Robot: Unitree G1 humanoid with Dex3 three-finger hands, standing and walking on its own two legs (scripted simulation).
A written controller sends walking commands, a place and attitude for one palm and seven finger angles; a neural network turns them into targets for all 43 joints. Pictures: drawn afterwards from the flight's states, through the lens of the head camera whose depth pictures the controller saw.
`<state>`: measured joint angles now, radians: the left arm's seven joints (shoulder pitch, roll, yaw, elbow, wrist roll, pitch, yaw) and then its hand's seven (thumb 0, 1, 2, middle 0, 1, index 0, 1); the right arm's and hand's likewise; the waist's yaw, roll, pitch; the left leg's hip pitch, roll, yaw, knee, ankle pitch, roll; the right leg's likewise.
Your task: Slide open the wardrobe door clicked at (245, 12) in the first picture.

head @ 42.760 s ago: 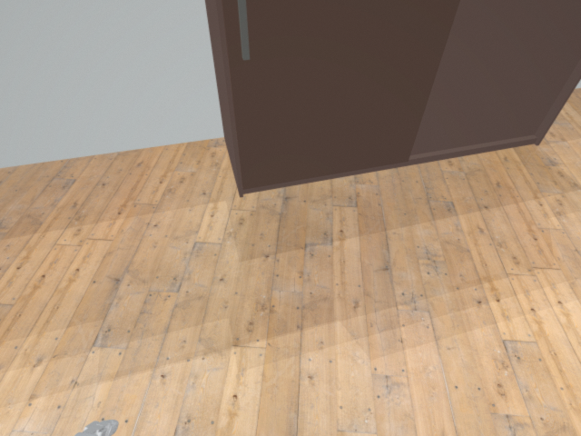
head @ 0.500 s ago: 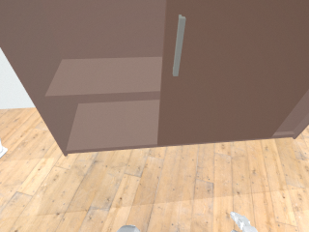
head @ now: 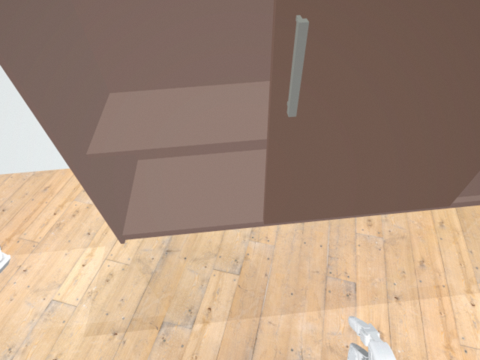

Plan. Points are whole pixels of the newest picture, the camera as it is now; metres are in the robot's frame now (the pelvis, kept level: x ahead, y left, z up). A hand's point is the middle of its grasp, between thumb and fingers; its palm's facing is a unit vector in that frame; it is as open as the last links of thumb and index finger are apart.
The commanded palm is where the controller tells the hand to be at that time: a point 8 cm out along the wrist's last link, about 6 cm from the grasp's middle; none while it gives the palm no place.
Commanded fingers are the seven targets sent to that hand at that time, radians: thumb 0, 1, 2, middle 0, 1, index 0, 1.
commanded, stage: stop stepping back and stand still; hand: left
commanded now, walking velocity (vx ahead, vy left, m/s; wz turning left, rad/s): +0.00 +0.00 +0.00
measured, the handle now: (294, 69) +0.82 -0.09 +0.08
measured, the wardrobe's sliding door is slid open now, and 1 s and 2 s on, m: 0.68 0.68 0.68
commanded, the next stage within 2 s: let the arm hang, fingers relaxed in 0.36 s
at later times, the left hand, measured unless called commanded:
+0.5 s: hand (13, 267) +0.20 +0.32 +0.12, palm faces +0.36 -0.77 -0.52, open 7.4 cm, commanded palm none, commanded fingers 0.00 0.90 0.90 -0.20 -0.30 -0.20 -0.30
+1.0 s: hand out of the picture -0.09 +0.23 -0.17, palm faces +0.05 -0.98 -0.21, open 7.2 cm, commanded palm none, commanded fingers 0.00 0.90 0.90 -0.20 -0.30 -0.20 -0.30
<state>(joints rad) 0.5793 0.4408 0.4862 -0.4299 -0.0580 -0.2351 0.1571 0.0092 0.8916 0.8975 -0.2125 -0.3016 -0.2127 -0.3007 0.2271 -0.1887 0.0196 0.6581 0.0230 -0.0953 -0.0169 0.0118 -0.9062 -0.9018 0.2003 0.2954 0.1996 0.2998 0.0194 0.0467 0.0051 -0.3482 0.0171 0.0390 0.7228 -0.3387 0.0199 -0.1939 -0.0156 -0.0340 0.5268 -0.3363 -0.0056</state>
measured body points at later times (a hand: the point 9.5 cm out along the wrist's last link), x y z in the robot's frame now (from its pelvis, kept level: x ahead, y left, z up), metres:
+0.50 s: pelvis +0.00 +0.04 +0.00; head +0.02 +0.04 +0.45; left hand +0.18 +0.36 +0.15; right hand +0.18 -0.20 -0.08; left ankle +0.01 +0.12 -0.73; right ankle -0.03 -0.12 -0.73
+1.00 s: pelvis -0.05 +0.03 +0.00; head -0.02 +0.04 +0.45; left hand -0.09 +0.28 -0.15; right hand -0.04 -0.21 -0.15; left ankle +0.01 +0.12 -0.73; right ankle -0.04 -0.11 -0.73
